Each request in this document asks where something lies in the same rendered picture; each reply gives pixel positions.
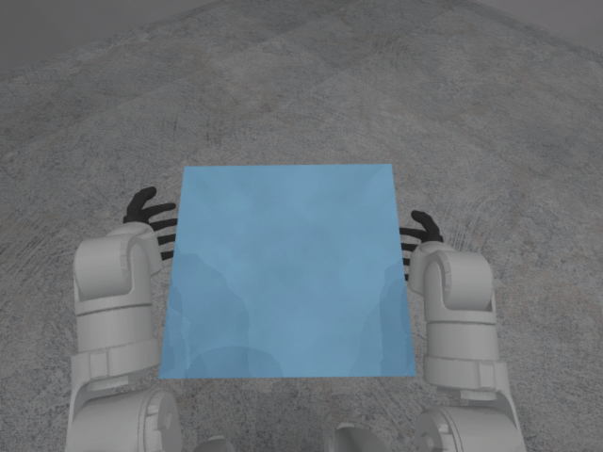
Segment left robot forearm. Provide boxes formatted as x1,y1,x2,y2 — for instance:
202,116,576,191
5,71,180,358
65,222,163,452

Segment right robot hand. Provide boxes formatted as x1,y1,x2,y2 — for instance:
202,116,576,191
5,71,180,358
399,210,444,281

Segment left robot upper arm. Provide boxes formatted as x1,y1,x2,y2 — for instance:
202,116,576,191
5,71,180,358
67,387,183,452

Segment right robot upper arm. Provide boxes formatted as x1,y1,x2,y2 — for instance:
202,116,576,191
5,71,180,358
415,405,526,452

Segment right robot thigh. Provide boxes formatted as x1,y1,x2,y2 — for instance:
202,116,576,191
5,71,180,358
324,427,392,452

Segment left robot hand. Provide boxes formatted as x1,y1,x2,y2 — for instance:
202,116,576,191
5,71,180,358
123,186,178,261

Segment right robot forearm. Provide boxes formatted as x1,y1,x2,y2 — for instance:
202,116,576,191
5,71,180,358
408,241,527,452

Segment carton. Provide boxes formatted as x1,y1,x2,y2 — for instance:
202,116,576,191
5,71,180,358
158,164,416,379

